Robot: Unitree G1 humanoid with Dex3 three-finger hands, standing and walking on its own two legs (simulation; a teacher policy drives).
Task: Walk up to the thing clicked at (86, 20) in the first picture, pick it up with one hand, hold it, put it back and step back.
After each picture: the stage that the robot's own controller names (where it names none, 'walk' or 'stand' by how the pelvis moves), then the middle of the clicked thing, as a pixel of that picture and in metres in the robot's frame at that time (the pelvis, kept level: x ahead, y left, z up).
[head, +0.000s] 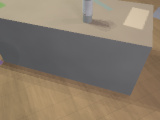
stand; (87, 5) +1.05 -0.02 -0.05
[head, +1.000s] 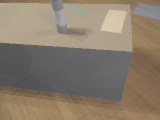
walk; (59, 15) +0.92 +0.20 -0.04
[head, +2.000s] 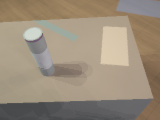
stand; (41, 54) +0.50 +0.21 -0.04
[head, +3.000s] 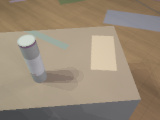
stand; (34, 61) +0.51 +0.23 -0.04
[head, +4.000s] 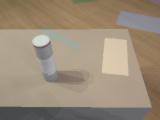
stand; (46, 60) +0.51 +0.20 -0.05
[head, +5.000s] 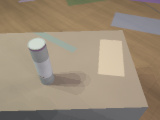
stand; (42, 63) +0.50 +0.21 -0.05
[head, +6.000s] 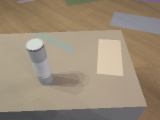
stand; (41, 64) +0.50 +0.21 -0.05
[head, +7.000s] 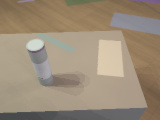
rise first; (41, 64) +0.50 +0.21 -0.05
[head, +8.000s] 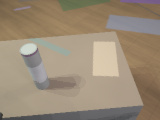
rise first; (36, 68) +0.49 +0.25 -0.05
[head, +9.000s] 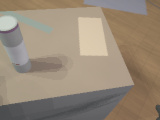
go down; (15, 48) +0.51 +0.23 +0.00
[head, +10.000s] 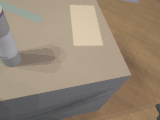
go down; (2, 39) +0.51 +0.24 +0.02
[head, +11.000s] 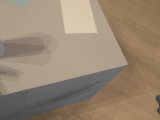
close in; out of the picture +0.50 +0.25 +0.05
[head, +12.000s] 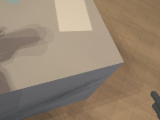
close; out of the picture +0.52 +0.25 +0.07
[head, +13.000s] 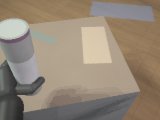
lift; (23, 64) +0.36 +0.17 +0.14
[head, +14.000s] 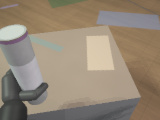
hold; (26, 70) +0.33 +0.18 +0.14
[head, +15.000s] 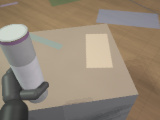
hold; (27, 69) +0.33 +0.17 +0.14
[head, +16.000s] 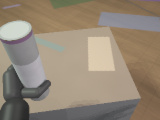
hold; (29, 67) +0.32 +0.17 +0.16
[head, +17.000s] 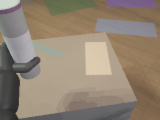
crouch; (20, 44) +0.40 +0.19 +0.20
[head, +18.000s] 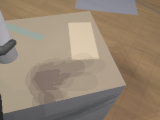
lower; out of the picture +0.48 +0.24 +0.15
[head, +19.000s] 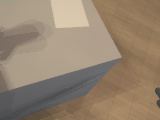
lower; out of the picture +0.53 +0.24 +0.08
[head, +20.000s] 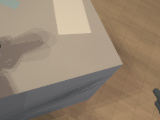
lower; out of the picture +0.51 +0.24 +0.06
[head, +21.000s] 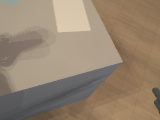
lower; out of the picture +0.51 +0.24 +0.07
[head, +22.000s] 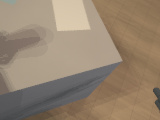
lower; out of the picture +0.51 +0.25 +0.07
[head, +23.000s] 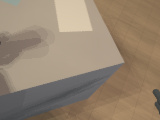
open; out of the picture +0.51 +0.25 +0.07
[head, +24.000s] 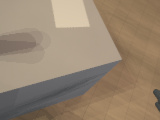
sink last; out of the picture +0.50 +0.26 +0.07
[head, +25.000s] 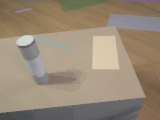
sink last; (34, 62) +0.50 +0.25 +0.01
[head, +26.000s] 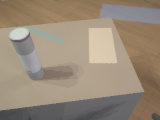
stand; (29, 57) +0.49 +0.25 +0.01
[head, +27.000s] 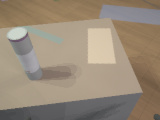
stand; (27, 56) +0.49 +0.25 +0.01
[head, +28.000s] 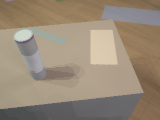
stand; (32, 57) +0.50 +0.24 -0.01
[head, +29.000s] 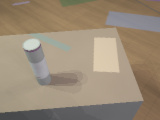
stand; (38, 64) +0.50 +0.23 -0.05
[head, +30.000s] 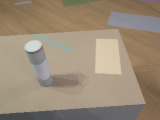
stand; (40, 65) +0.50 +0.22 -0.05
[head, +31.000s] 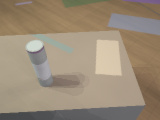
stand; (41, 65) +0.50 +0.21 -0.05
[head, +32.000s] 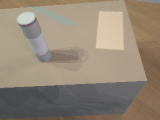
walk; (36, 40) +0.55 +0.23 -0.03
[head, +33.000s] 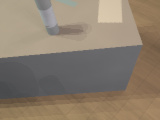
walk; (47, 13) +0.74 +0.20 -0.04
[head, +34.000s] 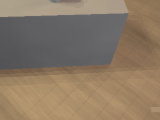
walk; out of the picture +1.02 +0.17 -0.03
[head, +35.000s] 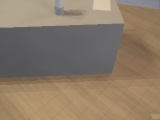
stand; out of the picture +1.10 +0.20 -0.04
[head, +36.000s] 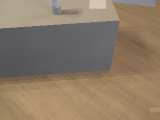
stand; out of the picture +1.14 +0.21 -0.06
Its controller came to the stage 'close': yes
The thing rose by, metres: 0.23
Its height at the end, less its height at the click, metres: +0.00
